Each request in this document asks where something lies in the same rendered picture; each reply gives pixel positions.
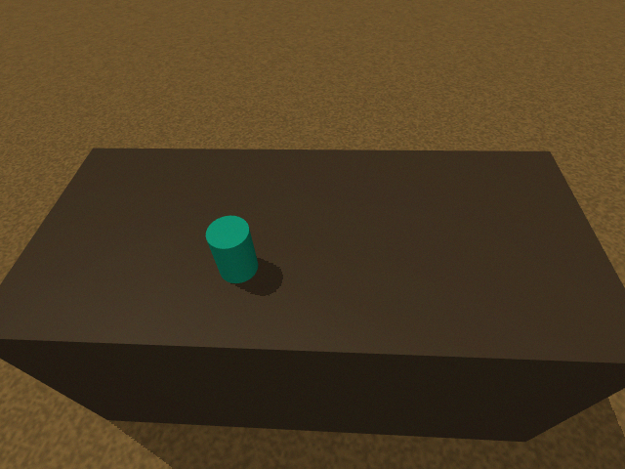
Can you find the can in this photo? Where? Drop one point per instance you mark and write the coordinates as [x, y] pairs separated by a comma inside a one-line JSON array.
[[232, 247]]

